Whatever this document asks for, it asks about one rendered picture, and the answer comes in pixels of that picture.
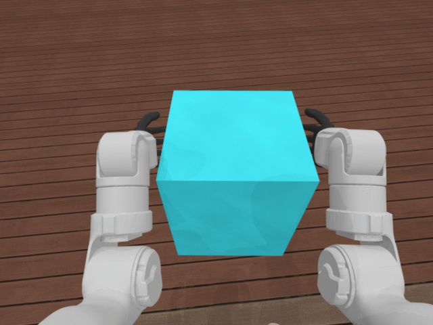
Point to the left robot hand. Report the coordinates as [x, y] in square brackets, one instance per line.
[145, 121]

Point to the right robot forearm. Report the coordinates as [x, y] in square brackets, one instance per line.
[356, 164]

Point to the right robot upper arm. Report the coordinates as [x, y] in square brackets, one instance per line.
[366, 284]

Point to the left robot forearm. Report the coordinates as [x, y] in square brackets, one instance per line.
[123, 164]

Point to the carton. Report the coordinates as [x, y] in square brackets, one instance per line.
[236, 172]

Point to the left robot upper arm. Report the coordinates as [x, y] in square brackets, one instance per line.
[119, 283]

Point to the right robot hand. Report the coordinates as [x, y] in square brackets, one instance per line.
[322, 120]

